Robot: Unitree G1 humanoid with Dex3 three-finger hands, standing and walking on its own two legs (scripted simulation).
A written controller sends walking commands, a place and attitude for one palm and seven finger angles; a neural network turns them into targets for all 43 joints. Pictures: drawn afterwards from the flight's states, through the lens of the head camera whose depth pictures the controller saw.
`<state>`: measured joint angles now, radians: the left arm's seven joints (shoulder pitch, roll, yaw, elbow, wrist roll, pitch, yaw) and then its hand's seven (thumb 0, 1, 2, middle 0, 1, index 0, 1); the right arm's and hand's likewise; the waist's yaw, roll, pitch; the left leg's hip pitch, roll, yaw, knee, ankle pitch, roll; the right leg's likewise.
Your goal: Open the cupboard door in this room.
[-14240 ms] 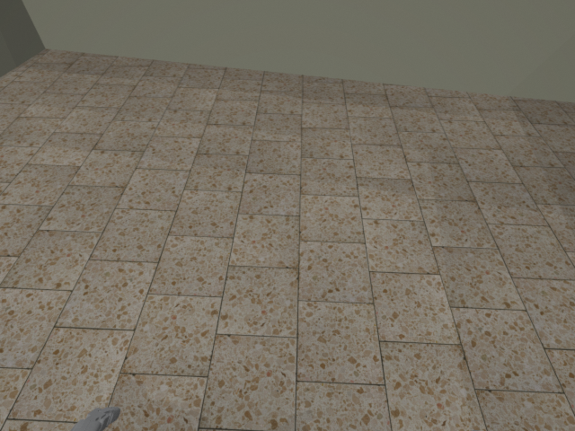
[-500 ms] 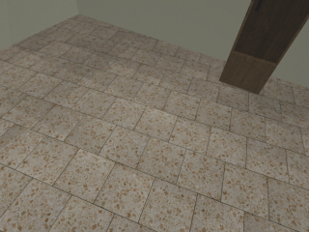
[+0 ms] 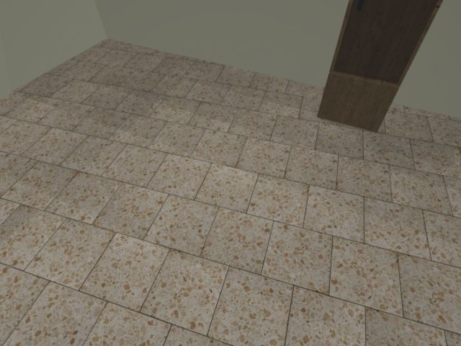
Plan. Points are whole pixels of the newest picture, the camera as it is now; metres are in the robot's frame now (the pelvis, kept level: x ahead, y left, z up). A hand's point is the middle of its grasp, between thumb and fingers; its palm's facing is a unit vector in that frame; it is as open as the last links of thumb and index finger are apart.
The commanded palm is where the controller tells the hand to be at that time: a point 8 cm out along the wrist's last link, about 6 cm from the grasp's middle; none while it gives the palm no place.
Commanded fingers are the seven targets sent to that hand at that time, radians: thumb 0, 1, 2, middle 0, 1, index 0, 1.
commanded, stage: turn or walk to find it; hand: left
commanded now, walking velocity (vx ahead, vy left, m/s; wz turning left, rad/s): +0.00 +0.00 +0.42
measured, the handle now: out of the picture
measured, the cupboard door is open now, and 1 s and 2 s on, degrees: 0 0 0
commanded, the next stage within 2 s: stand and wait in 0.78 s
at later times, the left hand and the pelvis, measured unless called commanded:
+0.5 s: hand out of the picture -0.01 +0.19 -0.18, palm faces +0.10 -0.98 -0.18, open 7.3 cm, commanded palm none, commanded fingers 0.00 0.90 0.90 -0.20 -0.30 -0.20 -0.30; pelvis +0.00 +0.02 +0.00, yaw +3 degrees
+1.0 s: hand out of the picture -0.01 +0.23 -0.19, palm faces +0.24 -0.95 -0.22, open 7.4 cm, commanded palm none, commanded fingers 0.00 0.90 0.90 -0.20 -0.30 -0.20 -0.30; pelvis -0.01 +0.03 -0.01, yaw +13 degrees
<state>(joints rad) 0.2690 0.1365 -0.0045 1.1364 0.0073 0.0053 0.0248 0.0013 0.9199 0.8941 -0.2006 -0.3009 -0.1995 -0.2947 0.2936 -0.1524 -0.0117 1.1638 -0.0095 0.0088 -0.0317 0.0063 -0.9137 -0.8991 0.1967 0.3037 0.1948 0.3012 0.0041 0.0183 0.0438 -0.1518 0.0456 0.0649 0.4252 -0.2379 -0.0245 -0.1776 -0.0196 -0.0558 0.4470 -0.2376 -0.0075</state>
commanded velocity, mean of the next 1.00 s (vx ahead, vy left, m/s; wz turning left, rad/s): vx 0.00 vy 0.00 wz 0.27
